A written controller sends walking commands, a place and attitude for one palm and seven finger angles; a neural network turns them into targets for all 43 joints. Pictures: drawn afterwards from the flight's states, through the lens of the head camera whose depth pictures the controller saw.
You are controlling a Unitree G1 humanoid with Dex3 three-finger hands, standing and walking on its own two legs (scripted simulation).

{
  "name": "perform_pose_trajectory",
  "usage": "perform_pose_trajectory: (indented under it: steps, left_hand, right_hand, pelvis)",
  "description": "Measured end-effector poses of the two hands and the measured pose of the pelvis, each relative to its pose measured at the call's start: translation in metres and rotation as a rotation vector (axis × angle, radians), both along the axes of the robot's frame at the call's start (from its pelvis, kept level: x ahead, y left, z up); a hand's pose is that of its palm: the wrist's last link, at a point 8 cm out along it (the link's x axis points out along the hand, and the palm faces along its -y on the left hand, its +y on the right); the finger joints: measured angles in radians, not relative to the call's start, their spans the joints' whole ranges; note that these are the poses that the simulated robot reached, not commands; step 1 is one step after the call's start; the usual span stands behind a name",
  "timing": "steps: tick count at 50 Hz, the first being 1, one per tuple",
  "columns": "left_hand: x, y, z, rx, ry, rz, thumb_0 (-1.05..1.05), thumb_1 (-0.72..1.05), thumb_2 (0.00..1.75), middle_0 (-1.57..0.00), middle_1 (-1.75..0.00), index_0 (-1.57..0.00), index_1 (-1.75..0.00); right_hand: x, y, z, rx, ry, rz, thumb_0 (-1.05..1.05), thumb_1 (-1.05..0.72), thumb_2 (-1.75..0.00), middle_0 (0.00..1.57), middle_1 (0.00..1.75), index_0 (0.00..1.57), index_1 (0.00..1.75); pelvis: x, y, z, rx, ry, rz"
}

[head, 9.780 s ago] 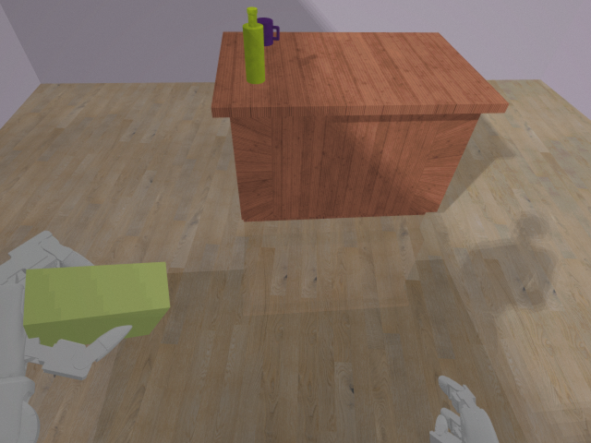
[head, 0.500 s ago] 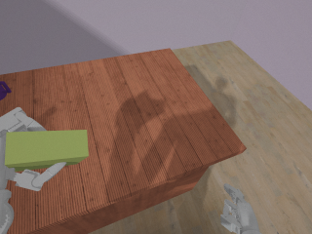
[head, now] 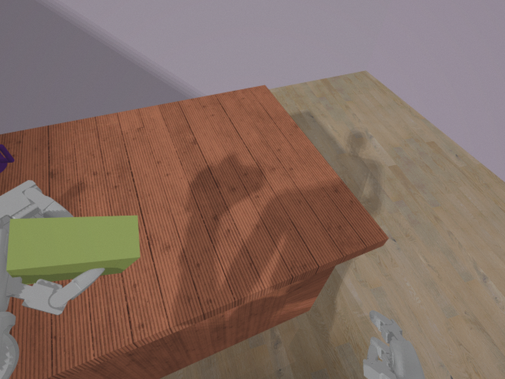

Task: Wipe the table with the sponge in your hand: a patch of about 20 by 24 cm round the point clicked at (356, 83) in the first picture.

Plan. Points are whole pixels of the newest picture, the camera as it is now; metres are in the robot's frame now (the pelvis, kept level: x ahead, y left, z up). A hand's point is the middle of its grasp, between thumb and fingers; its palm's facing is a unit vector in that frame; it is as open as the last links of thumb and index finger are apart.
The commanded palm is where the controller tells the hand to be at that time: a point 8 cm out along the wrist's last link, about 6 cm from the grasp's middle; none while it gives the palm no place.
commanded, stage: shuffle to correct the standing spot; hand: left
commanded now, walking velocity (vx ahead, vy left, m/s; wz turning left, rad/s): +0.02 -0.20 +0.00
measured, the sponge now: (94, 250) +0.23 +0.22 +0.14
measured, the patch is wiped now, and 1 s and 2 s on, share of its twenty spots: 0.00 0.00 0.00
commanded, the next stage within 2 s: come to a stop and stand still in 0.40 s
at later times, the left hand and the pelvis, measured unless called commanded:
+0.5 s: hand (128, 242) +0.23 +0.18 +0.16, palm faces +0.30 -0.86 -0.42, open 9.0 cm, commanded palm +0.18 +0.22 +0.17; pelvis +0.01 -0.06 -0.01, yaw -1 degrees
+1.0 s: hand (81, 232) +0.24 +0.23 +0.16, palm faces +0.36 -0.84 -0.40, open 9.0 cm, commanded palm +0.17 +0.26 +0.17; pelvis +0.00 -0.01 +0.00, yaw -2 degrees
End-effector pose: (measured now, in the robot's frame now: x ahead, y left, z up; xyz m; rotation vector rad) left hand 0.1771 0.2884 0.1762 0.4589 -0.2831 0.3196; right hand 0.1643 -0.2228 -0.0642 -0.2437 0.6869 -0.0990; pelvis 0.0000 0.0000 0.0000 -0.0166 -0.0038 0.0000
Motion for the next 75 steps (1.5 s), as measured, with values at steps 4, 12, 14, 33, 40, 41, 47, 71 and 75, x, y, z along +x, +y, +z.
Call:
perform_pose_trajectory:
  steps: [4,12,14,33,40,41,47,71,75]
  left_hand:
    - [0.002,-0.004,-0.004,-0.014,0.014,0.017,-0.01,-0.41,1.06,-0.84,-1.41,-0.84,-1.42]
    - [0.011,-0.035,-0.011,-0.038,0.046,-0.013,-0.01,-0.41,1.06,-0.84,-1.42,-0.84,-1.42]
    - [0.013,-0.043,-0.008,-0.027,0.046,-0.026,-0.01,-0.41,1.06,-0.84,-1.42,-0.84,-1.42]
    - [0.021,-0.074,-0.012,-0.028,0.091,-0.019,-0.01,-0.42,1.06,-0.84,-1.42,-0.84,-1.42]
    - [0.018,-0.060,0.002,0.056,0.072,0.001,-0.01,-0.42,1.06,-0.84,-1.41,-0.84,-1.42]
    - [0.022,-0.049,0.012,0.117,0.037,0.005,-0.01,-0.42,1.06,-0.84,-1.41,-0.85,-1.41]
    - [0.032,-0.003,0.022,0.075,-0.052,0.100,-0.01,-0.42,1.06,-0.84,-1.42,-0.84,-1.42]
    - [-0.003,0.043,-0.008,-0.021,-0.073,0.006,-0.01,-0.42,1.07,-0.84,-1.42,-0.84,-1.42]
    - [0.003,0.043,-0.022,-0.026,0.015,-0.004,-0.01,-0.42,1.07,-0.84,-1.42,-0.84,-1.42]
  right_hand:
    - [0.001,-0.004,-0.001,0.017,-0.005,0.004,0.01,-0.90,-0.90,0.21,0.30,0.20,0.30]
    - [0.004,-0.022,-0.004,0.031,0.005,0.011,0.01,-0.90,-0.90,0.21,0.30,0.20,0.30]
    - [0.004,-0.030,-0.005,0.028,0.009,0.006,0.01,-0.90,-0.90,0.21,0.30,0.20,0.30]
    - [0.007,-0.092,-0.012,-0.017,0.033,-0.083,0.01,-0.91,-0.90,0.20,0.30,0.20,0.30]
    - [0.014,-0.072,-0.013,-0.013,0.036,-0.038,0.02,-0.91,-0.90,0.20,0.30,0.20,0.30]
    - [0.014,-0.067,-0.014,-0.019,0.040,-0.016,0.01,-0.91,-0.90,0.20,0.30,0.20,0.30]
    - [0.011,-0.037,-0.014,0.037,0.013,0.003,0.01,-0.91,-0.90,0.21,0.30,0.20,0.30]
    - [-0.005,0.062,0.000,0.017,-0.017,0.083,0.01,-0.90,-0.90,0.21,0.30,0.20,0.30]
    - [-0.005,0.064,-0.001,0.025,-0.008,0.068,0.01,-0.90,-0.90,0.21,0.30,0.20,0.30]
  pelvis:
    - [-0.001,-0.007,0.000,0.003,0.002,-0.006]
    - [0.000,-0.029,-0.002,0.002,0.011,-0.008]
    - [0.002,-0.035,-0.002,0.001,0.014,-0.008]
    - [0.017,-0.065,-0.009,0.001,0.009,-0.001]
    - [0.016,-0.055,-0.005,0.001,0.003,0.002]
    - [0.013,-0.054,-0.004,0.003,0.006,0.002]
    - [0.001,-0.029,-0.004,0.011,0.001,-0.025]
    - [-0.012,0.042,-0.004,-0.010,-0.011,-0.011]
    - [-0.010,0.043,-0.003,-0.008,-0.009,-0.014]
